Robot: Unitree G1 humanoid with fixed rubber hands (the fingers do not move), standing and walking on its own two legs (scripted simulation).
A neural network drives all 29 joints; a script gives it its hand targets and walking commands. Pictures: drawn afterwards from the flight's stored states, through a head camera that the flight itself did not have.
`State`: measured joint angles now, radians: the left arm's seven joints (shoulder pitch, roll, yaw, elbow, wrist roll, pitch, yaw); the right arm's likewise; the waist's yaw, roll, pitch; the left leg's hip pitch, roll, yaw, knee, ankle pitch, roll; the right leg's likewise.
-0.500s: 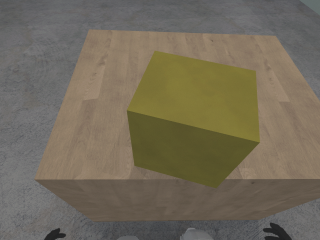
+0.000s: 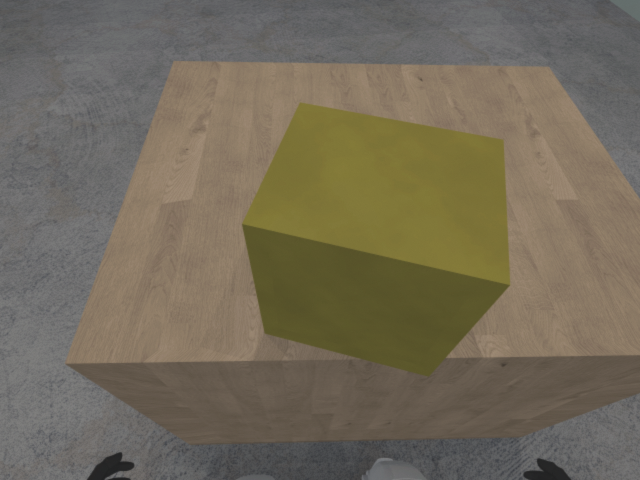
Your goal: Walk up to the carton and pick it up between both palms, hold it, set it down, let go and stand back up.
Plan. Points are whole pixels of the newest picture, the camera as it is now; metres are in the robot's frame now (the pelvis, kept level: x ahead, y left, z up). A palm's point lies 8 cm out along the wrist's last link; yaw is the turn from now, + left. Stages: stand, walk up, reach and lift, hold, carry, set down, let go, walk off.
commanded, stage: walk up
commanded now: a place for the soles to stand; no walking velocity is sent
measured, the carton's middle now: (368, 249) +0.37 -0.05 +0.07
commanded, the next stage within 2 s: reach and lift in 0.32 s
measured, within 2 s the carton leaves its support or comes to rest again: neither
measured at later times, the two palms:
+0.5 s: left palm out of the picture +0.10 +0.28 -0.10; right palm out of the picture +0.09 -0.31 -0.11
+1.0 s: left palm (91, 466) +0.15 +0.26 -0.04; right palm out of the picture +0.12 -0.25 -0.05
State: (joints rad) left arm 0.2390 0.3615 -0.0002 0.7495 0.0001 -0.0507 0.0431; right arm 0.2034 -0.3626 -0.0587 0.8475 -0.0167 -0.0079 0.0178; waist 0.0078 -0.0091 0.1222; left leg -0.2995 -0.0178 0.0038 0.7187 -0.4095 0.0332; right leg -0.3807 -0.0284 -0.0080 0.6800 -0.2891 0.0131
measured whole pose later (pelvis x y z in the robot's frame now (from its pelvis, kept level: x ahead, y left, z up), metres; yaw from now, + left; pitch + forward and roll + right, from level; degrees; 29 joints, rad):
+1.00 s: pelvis -0.02 -0.01 +0.02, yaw +0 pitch -7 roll +0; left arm 0.14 0.36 0.00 0.50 0.00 0.25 -0.02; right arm 0.25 -0.20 -0.06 0.56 -0.01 -0.07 -0.03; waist 0.01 -0.01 0.12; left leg -0.09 0.00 0.00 0.48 -0.27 0.01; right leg -0.16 -0.02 -0.01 0.43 -0.15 0.01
